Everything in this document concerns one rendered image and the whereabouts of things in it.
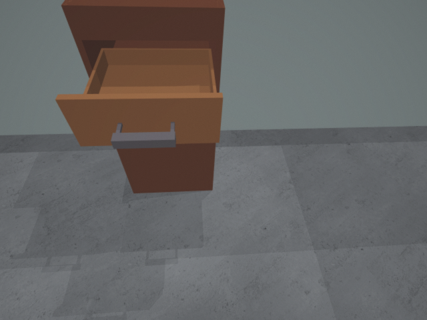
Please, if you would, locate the drawer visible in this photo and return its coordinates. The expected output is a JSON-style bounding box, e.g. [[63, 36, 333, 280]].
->
[[55, 48, 223, 147]]

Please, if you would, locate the handle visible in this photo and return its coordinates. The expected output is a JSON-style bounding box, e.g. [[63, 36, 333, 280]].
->
[[111, 122, 176, 149]]

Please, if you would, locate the cabinet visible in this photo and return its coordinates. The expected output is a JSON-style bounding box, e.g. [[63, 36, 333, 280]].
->
[[61, 0, 225, 193]]

